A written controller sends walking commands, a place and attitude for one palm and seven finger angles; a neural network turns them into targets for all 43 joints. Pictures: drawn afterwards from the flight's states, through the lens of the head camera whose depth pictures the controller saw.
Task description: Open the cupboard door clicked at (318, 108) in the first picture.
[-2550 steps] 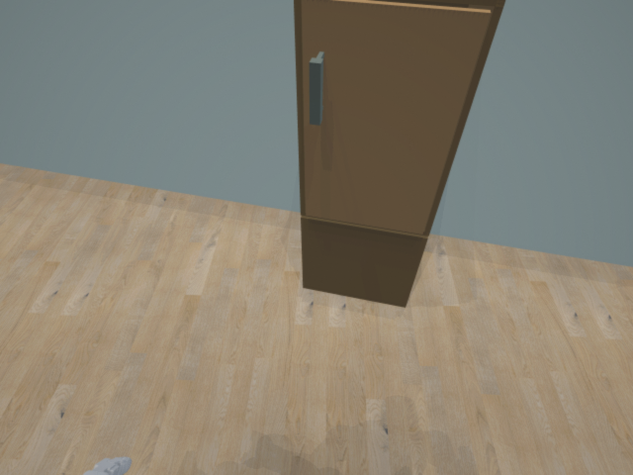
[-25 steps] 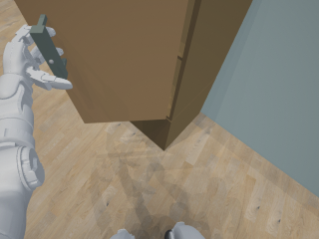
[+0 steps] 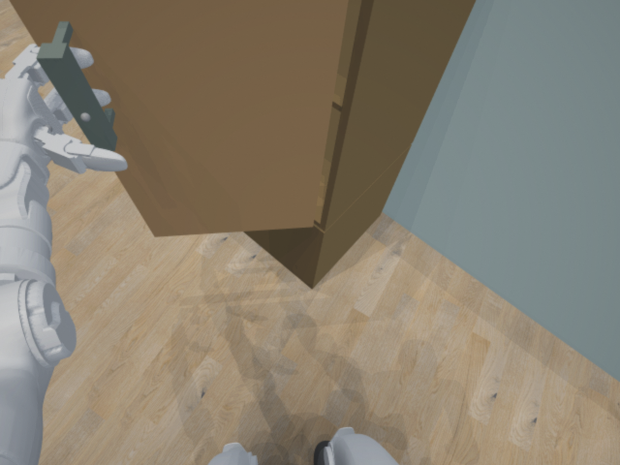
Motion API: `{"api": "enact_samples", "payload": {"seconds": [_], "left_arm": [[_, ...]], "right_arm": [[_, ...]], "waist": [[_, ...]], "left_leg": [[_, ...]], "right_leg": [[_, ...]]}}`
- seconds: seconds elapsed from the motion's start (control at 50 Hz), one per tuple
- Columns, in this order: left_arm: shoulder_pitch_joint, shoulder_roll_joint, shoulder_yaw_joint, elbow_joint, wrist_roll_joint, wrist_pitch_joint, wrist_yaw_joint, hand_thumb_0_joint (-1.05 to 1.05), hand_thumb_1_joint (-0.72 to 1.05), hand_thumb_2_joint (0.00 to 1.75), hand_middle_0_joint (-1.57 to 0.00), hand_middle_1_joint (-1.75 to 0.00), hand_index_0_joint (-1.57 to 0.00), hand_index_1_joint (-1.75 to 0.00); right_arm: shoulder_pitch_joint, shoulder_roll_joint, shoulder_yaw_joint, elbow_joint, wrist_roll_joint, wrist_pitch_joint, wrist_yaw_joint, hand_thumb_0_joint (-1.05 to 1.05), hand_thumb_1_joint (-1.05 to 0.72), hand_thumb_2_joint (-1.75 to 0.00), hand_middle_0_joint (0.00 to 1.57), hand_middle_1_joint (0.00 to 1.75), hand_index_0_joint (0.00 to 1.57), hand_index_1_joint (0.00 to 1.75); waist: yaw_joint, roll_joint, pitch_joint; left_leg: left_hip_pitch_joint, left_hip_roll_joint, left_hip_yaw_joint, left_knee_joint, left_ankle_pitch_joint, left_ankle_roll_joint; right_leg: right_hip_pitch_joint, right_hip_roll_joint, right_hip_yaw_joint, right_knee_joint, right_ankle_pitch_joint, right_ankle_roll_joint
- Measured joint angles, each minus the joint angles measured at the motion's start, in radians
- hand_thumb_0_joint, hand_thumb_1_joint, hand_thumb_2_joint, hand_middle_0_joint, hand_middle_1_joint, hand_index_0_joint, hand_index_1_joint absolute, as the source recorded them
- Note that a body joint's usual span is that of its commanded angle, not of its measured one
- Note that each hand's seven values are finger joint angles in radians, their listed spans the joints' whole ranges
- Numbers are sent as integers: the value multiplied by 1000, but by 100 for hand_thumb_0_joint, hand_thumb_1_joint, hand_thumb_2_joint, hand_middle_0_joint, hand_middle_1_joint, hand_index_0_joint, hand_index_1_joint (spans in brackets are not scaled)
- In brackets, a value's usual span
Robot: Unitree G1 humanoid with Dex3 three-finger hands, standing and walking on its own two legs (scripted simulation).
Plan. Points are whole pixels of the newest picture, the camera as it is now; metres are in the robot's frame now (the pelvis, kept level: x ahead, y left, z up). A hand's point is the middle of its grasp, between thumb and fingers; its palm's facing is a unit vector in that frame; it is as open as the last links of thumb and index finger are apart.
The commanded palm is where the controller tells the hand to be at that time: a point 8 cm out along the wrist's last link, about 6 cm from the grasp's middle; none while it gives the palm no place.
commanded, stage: slide the fingers in behind the handle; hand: left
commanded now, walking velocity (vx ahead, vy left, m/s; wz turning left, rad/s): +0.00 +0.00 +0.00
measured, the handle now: (86, 91) +0.56 +0.23 +0.12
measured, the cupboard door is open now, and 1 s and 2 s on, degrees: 47 46 94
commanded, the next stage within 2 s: close the thumb around the handle in 0.04 s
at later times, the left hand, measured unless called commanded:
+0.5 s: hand (99, 113) +0.52 +0.20 +0.12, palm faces +0.00 -1.00 -0.02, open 10.3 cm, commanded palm +0.50 +0.25 +0.12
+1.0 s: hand (101, 113) +0.52 +0.20 +0.12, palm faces -0.01 -1.00 -0.01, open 5.7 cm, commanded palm +0.49 +0.25 +0.12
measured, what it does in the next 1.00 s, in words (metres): stands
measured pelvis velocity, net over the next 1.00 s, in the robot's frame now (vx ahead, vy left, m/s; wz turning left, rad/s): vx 0.00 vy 0.00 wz -0.01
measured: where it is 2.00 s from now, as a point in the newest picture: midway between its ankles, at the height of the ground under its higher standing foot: outside the picture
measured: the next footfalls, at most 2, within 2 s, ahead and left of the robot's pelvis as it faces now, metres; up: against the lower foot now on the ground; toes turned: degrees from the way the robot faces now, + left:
none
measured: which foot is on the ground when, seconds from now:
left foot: down 0.00-1.00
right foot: down 0.00-1.00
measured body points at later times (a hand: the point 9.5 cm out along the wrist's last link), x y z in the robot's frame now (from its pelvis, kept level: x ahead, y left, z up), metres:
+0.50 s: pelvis +0.01 +0.01 +0.00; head +0.11 +0.02 +0.44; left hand +0.52 +0.26 +0.12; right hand +0.00 -0.25 -0.11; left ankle -0.01 +0.10 -0.70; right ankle +0.01 -0.10 -0.70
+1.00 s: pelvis +0.00 +0.00 +0.00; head +0.12 +0.01 +0.44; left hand +0.52 +0.26 +0.12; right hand -0.01 -0.27 -0.11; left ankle -0.01 +0.10 -0.70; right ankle +0.01 -0.10 -0.70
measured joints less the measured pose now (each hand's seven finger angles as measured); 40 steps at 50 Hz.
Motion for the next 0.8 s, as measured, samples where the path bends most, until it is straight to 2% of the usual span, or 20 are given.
{"api": "enact_samples", "payload": {"seconds": [0.08,0.16,0.3,0.42,0.58,0.72,0.8], "left_arm": [[-19,-9,-16,16,-11,5,-2,-1,-50,30,-30,-120,-30,-120],[-42,-10,-15,31,2,20,9,-1,-50,30,-30,-120,-31,-120],[1,-44,-16,-28,1,-7,33,-1,-40,35,-30,-121,-32,-122],[2,-61,-13,-7,9,20,43,-1,-15,45,-32,-123,-33,-124],[26,-81,-15,-38,4,-9,63,0,26,63,-35,-128,-36,-128],[6,-68,-19,-9,14,6,60,1,63,79,-38,-132,-38,-132],[-10,-58,-17,-3,18,1,53,1,72,84,-38,-133,-38,-134]], "right_arm": [[-4,-2,2,9,0,-2,-1,0,-91,-90,20,30,20,30],[-11,-1,3,5,-4,-8,-2,0,-91,-90,20,30,20,30],[-1,9,-3,2,-10,-7,11,0,-91,-90,20,30,20,30],[-1,18,4,-1,-9,2,14,0,-91,-90,20,30,21,30],[-2,23,-2,-1,-11,2,21,0,-91,-90,20,30,21,30],[-14,17,0,0,-10,2,15,0,-91,-90,20,30,21,30],[-17,12,-1,-1,-10,-2,11,0,-91,-90,20,30,21,30]], "waist": [[1,0,0],[-7,0,0],[2,5,-14],[2,9,-18],[14,11,-19],[9,7,-10],[4,2,-5]], "left_leg": [[-3,-3,-4,3,-1,2],[-15,-7,-5,8,-1,5],[-8,-7,7,4,-8,8],[10,-9,9,0,-14,11],[22,-10,14,-4,-17,11],[19,-11,7,-2,-14,10],[9,-10,5,0,-11,8]], "right_leg": [[0,-3,-4,0,-2,2],[-11,-7,-5,5,-3,5],[-9,-6,8,4,-7,10],[8,-8,10,2,-13,13],[16,-9,15,4,-17,14],[15,-10,9,5,-16,11],[5,-9,7,7,-14,9]]}}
